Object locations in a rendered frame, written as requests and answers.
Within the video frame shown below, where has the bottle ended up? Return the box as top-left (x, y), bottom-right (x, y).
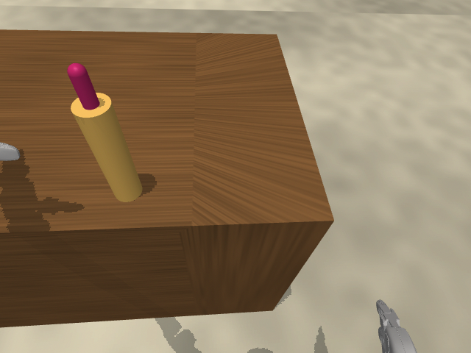
top-left (67, 63), bottom-right (143, 202)

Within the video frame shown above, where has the right robot hand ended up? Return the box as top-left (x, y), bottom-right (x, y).
top-left (376, 300), bottom-right (417, 353)

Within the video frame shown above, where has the left robot hand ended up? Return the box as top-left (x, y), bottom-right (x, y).
top-left (0, 142), bottom-right (20, 161)

